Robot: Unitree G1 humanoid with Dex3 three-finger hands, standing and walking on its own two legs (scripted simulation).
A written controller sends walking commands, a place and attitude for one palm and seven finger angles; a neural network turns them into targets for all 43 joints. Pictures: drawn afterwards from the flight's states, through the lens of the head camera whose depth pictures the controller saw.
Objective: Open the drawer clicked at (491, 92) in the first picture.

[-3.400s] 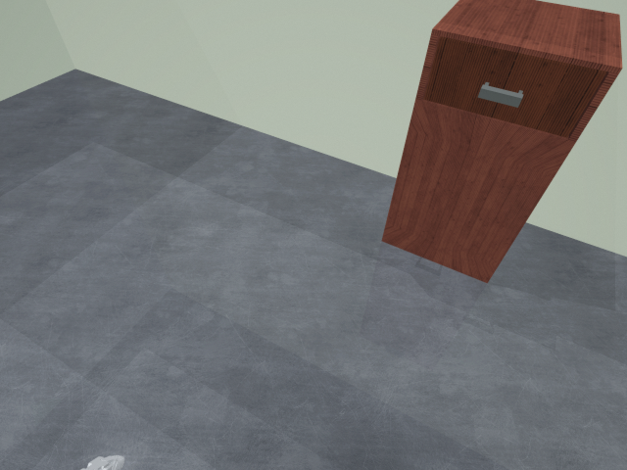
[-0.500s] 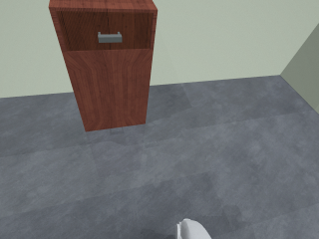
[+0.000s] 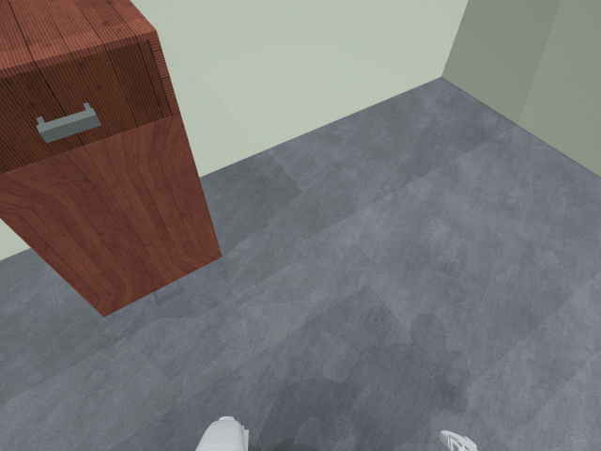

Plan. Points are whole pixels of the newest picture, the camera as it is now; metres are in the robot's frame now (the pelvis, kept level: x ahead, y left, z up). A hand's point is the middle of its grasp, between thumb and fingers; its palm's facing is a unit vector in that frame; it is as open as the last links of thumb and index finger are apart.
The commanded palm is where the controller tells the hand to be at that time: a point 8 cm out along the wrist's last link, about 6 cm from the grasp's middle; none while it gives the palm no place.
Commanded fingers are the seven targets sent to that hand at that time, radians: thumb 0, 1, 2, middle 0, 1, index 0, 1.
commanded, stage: walk to a spot facing it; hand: left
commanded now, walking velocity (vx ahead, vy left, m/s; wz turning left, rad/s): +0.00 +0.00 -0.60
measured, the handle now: (67, 119) +0.69 +0.51 +0.00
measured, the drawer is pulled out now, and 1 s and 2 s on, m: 0.00 0.00 0.00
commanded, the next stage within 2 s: turn to face it in 1.86 s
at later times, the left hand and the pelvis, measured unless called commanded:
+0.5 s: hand (160, 408) +0.20 +0.23 -0.16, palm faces -0.30 -0.93 -0.22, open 7.4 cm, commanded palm none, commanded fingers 0.00 0.90 0.90 -0.20 -0.30 -0.20 -0.30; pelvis +0.04 +0.06 +0.00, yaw -20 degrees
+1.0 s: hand (202, 381) +0.24 +0.17 -0.17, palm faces -0.54 -0.81 -0.21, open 7.4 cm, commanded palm none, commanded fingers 0.00 0.90 0.90 -0.20 -0.30 -0.20 -0.30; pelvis +0.05 +0.06 +0.00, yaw -36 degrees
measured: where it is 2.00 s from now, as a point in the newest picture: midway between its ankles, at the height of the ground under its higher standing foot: outside the picture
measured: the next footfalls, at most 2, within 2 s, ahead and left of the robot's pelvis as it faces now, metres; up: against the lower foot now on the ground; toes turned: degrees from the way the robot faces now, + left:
left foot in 0.12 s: +0.11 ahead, +0.17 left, +0.00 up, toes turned +0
right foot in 0.58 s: +0.05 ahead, -0.08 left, +0.00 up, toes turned -30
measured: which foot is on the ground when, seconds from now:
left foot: up 0.00-0.10, down 0.12-0.58, up 0.60-1.00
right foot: down 0.00-0.12, up 0.14-0.56, down 0.58-1.00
